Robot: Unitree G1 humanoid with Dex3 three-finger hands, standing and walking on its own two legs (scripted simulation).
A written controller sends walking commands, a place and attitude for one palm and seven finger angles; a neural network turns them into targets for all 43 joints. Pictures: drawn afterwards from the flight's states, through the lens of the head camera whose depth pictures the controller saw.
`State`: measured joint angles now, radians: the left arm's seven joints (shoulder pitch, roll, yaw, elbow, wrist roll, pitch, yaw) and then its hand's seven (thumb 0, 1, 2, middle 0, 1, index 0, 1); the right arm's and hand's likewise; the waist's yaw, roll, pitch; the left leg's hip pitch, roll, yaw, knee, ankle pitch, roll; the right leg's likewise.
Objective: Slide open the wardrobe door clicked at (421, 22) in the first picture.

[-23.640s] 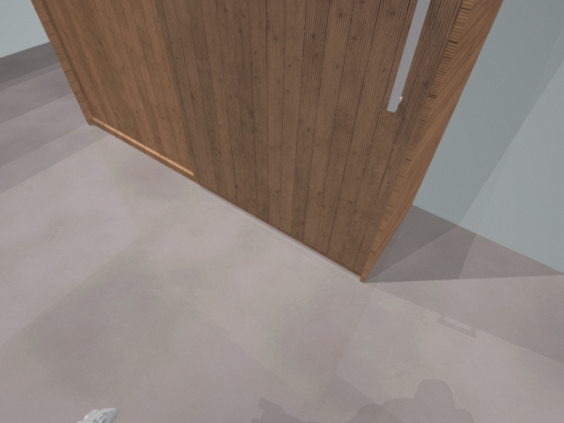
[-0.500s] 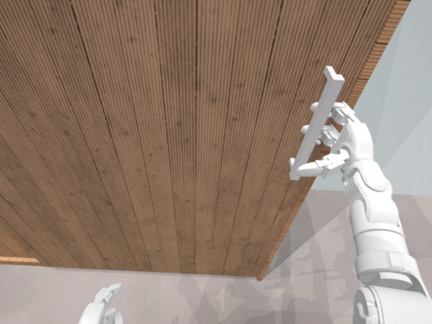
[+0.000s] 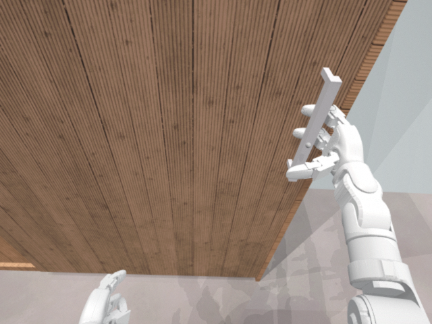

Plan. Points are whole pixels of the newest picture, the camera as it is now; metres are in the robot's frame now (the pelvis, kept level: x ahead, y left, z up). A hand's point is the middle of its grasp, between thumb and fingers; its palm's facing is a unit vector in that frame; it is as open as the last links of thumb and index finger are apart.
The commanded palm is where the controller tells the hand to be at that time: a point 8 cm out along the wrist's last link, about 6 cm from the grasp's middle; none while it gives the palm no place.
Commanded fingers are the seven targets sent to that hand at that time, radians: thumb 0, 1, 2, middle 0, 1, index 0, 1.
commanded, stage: slide the fingers in behind the handle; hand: right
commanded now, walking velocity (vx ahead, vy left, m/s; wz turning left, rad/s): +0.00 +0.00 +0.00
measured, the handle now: (307, 131) +0.45 -0.14 +0.15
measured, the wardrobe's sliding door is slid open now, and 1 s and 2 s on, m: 0.00 0.00 0.00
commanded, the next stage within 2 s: grip the handle and tug to test in 0.98 s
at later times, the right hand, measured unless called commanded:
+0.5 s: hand (303, 146) +0.39 -0.12 +0.17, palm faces -0.03 +1.00 +0.00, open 14.1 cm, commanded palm +0.36 -0.17 +0.16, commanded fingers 0.00 0.50 -0.30 0.30 1.20 0.30 1.20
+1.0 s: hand (303, 147) +0.39 -0.12 +0.17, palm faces -0.02 +1.00 -0.01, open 14.2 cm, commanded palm +0.36 -0.16 +0.16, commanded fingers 0.00 0.50 -0.30 0.30 1.20 0.30 1.20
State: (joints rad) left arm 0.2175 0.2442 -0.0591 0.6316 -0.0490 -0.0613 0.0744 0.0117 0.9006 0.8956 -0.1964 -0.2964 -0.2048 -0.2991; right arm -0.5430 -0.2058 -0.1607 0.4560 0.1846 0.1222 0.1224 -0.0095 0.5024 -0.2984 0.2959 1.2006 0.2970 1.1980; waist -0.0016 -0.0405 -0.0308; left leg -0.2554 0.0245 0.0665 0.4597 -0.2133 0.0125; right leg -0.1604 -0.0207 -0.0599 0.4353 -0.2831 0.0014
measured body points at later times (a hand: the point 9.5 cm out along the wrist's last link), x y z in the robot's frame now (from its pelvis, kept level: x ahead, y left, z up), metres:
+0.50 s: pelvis +0.00 +0.00 +0.00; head -0.01 +0.01 +0.45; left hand +0.16 +0.23 -0.10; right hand +0.39 -0.18 +0.17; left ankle +0.02 +0.11 -0.74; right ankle -0.03 -0.12 -0.74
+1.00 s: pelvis +0.00 -0.01 +0.00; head -0.01 +0.01 +0.45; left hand +0.16 +0.22 -0.10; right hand +0.38 -0.18 +0.17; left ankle +0.02 +0.11 -0.74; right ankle -0.03 -0.12 -0.74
